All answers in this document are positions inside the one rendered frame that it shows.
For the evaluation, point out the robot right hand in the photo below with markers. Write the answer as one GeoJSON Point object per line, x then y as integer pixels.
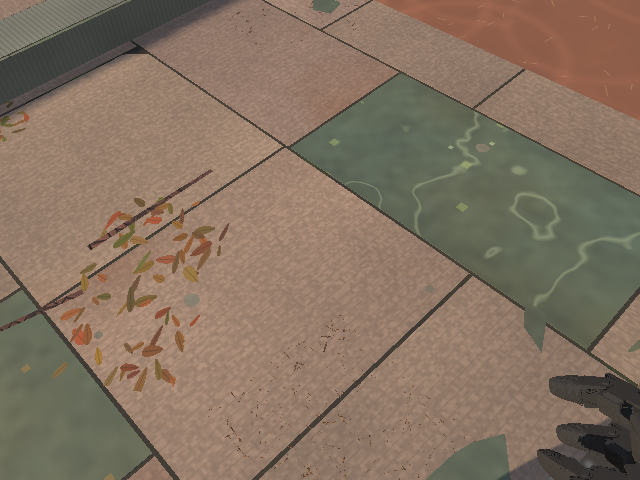
{"type": "Point", "coordinates": [615, 398]}

